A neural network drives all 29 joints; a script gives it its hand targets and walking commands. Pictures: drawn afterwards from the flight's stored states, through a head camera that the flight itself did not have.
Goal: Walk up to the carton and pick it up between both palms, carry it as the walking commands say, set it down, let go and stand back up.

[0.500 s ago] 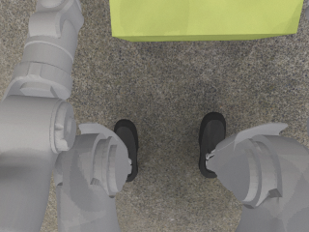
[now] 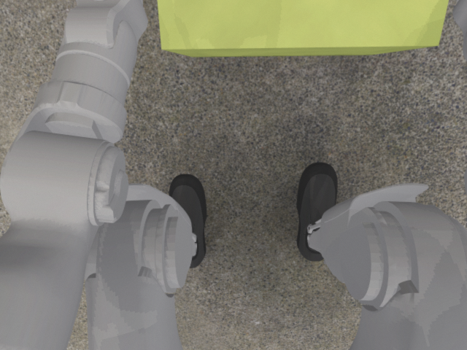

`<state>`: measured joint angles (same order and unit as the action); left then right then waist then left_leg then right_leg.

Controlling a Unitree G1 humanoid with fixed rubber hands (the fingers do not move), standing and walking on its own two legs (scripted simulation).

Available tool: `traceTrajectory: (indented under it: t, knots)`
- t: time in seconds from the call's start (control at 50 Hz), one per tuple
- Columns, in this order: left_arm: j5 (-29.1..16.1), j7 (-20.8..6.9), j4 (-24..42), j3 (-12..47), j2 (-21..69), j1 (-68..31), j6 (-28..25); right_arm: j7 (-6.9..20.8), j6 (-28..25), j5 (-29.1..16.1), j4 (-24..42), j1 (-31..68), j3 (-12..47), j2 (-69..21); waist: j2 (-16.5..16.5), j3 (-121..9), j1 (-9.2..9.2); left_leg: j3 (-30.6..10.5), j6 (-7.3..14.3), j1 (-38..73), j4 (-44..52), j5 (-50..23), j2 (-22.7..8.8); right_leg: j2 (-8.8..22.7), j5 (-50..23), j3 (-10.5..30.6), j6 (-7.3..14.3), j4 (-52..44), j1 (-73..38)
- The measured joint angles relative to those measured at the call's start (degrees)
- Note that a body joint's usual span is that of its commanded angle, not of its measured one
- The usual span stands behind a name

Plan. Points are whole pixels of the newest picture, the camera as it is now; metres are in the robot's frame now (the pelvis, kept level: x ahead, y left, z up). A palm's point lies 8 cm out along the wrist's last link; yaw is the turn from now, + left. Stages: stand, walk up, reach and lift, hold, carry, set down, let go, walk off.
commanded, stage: reach and lift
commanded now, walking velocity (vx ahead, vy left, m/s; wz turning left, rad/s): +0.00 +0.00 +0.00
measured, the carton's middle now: out of the picture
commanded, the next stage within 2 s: none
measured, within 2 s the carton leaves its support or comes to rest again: leaves its support in 0.74 s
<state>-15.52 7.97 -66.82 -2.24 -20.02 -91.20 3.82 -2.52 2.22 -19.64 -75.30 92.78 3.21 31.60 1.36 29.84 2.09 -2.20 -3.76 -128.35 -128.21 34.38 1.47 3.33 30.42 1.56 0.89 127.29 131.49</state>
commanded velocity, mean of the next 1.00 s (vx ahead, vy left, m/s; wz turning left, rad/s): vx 0.00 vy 0.00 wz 0.00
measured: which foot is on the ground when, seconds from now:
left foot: down 0.00-1.00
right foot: down 0.00-1.00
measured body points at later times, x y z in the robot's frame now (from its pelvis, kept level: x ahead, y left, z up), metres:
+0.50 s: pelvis +0.01 +0.00 -0.01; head +0.39 -0.03 +0.21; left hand +0.58 +0.13 -0.21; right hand +0.55 -0.26 -0.21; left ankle +0.11 +0.13 -0.32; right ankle +0.12 -0.12 -0.32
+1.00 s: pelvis -0.01 +0.01 +0.01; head +0.36 -0.03 +0.24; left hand +0.59 +0.13 -0.14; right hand +0.56 -0.26 -0.15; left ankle +0.11 +0.14 -0.32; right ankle +0.12 -0.13 -0.32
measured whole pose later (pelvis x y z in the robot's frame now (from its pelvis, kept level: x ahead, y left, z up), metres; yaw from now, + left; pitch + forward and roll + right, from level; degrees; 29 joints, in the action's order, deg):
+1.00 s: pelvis -0.01 +0.01 +0.01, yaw +0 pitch +31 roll +1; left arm -13.2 8.3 -61.1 -8.0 -21.1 -92.6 12.0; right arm -3.2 11.7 -14.8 -69.4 95.6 1.1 31.2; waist 3.7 29.9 3.0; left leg -2.0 -3.4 -125.2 -125.9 32.1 3.5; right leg 1.4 28.5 3.0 -1.3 124.7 127.5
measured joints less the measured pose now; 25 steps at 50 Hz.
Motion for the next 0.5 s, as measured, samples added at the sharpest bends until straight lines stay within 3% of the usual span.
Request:
traceTrajectory:
  t: [0.34,0.5]
  knots:
    - [4.0,-3.9,2.5,-6.6,0.3,2.6,2.9,2.2,3.4,2.0,1.3,-0.7,-1.3,-0.4,0.6,-0.8,0.66,-0.3,-0.4,-0.1,-1.6,1.0,0.8,0.1,1.3,0.0,0.1,1.8,0.0]
    - [3.8,-3.8,3.3,-6.9,0.3,3.4,3.7,2.4,4.1,1.9,2.7,-1.8,-1.1,-0.6,1.1,-1.4,0.87,-0.4,-0.2,-0.4,-1.9,1.2,1.0,0.2,1.6,0.0,-0.1,2.1,0.0]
